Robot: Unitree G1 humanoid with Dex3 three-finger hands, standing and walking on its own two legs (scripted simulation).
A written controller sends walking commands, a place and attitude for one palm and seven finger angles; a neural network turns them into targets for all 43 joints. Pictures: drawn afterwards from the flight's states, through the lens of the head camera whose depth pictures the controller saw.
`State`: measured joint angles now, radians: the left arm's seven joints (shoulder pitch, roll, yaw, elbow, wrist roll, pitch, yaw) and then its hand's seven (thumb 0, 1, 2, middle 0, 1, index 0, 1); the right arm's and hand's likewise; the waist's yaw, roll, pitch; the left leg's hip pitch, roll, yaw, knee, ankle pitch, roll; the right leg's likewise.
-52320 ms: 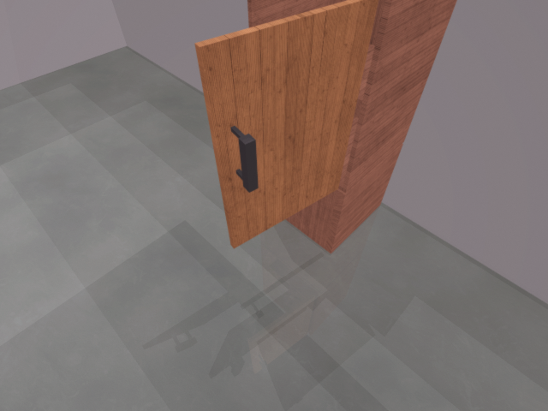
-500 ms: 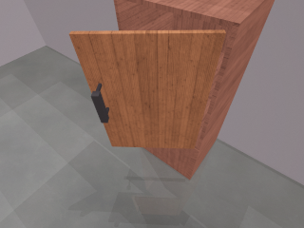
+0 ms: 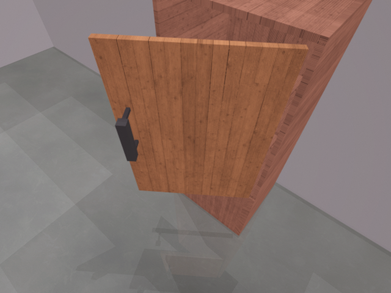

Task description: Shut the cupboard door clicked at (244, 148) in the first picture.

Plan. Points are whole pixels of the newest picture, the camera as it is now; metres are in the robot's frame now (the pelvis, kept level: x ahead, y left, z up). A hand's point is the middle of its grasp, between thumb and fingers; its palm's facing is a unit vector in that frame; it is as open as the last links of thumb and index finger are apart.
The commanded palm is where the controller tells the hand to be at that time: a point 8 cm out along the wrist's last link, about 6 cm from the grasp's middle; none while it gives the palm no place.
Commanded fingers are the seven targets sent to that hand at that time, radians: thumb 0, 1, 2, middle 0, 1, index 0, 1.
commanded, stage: come to a stop and stand still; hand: left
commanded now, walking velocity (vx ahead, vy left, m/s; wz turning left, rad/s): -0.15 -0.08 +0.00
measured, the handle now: (129, 134) +0.47 +0.21 +0.02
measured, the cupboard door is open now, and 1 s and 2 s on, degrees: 35 35 35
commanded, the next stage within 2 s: look again from close up in 0.90 s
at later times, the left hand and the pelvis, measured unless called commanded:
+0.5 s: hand out of the picture +0.05 +0.21 -0.16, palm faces +0.00 -0.97 -0.26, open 7.4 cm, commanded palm none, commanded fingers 0.00 0.90 0.90 -0.20 -0.30 -0.20 -0.30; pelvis -0.05 +0.00 +0.00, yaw +1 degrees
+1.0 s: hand out of the picture -0.06 +0.27 -0.15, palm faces -0.01 -0.94 -0.34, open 7.4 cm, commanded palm none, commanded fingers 0.00 0.90 0.90 -0.20 -0.30 -0.20 -0.30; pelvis -0.09 +0.02 +0.01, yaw +2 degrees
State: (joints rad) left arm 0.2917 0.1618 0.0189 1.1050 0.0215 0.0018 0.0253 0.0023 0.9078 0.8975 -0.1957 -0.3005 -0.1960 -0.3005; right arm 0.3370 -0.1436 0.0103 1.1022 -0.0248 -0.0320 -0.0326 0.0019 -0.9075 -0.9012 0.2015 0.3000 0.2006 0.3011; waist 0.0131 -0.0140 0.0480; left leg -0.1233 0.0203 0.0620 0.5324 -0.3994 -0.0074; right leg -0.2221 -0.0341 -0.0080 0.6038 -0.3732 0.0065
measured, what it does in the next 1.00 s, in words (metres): shifts its weight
